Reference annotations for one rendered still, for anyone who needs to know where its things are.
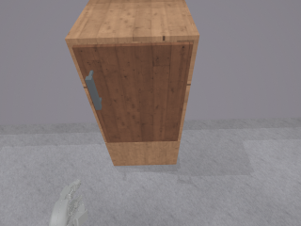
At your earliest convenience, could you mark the handle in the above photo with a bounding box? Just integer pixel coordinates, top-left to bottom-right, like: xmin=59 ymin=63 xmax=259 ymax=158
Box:
xmin=85 ymin=70 xmax=102 ymax=110

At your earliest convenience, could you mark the left robot hand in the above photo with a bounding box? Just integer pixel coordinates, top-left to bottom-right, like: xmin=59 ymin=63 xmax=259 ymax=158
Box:
xmin=49 ymin=179 xmax=88 ymax=226

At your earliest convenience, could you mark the cupboard door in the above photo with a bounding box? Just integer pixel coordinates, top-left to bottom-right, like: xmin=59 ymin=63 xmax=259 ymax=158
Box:
xmin=72 ymin=41 xmax=194 ymax=143

